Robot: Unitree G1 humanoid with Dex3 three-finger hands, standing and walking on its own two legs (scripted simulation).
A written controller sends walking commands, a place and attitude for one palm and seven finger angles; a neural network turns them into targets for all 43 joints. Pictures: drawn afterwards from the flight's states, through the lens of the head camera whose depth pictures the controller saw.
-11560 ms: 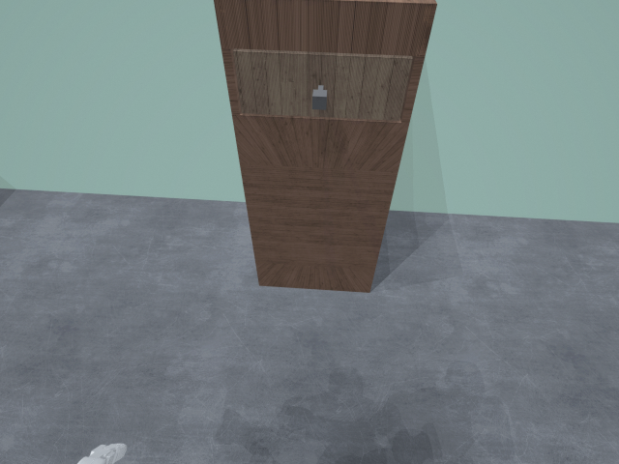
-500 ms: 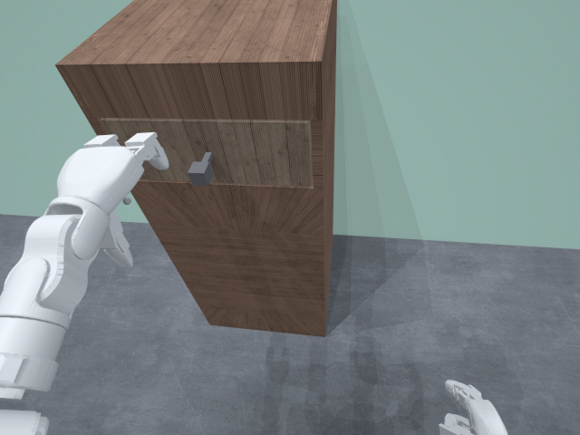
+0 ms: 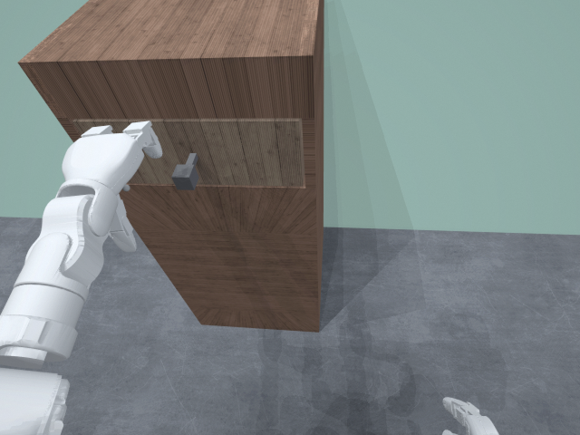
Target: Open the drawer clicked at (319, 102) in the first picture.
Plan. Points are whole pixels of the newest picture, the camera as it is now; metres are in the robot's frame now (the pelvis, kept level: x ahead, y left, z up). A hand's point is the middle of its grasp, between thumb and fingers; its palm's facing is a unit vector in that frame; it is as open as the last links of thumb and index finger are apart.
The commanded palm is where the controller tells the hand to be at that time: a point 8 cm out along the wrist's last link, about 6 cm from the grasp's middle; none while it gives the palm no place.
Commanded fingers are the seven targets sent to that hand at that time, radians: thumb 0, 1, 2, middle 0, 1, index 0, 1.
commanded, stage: move the hooked fingers above the handle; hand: left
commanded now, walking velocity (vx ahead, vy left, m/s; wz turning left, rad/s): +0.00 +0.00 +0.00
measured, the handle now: (188, 170) +0.51 +0.22 +0.06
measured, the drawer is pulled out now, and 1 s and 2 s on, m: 0.00 0.00 0.00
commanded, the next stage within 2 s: none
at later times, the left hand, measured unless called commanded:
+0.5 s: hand (156, 172) +0.45 +0.24 +0.11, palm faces -0.10 +0.00 -0.99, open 13.9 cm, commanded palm +0.45 +0.23 +0.18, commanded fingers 0.00 -0.50 0.30 -0.30 -1.20 -0.30 -1.20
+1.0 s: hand (150, 153) +0.47 +0.25 +0.14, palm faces -0.04 +0.01 -1.00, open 13.5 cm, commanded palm +0.46 +0.24 +0.18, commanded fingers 0.00 -0.50 0.30 -0.30 -1.20 -0.30 -1.20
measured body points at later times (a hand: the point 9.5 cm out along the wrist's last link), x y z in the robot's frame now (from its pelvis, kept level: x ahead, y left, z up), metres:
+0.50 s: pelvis +0.01 +0.00 +0.00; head +0.06 -0.02 +0.44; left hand +0.45 +0.24 +0.17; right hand +0.10 -0.25 -0.15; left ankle -0.01 +0.09 -0.74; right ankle -0.03 -0.09 -0.74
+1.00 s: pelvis +0.00 -0.01 +0.00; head +0.04 -0.04 +0.44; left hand +0.47 +0.24 +0.19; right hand +0.06 -0.27 -0.15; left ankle -0.01 +0.09 -0.74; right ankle -0.03 -0.10 -0.74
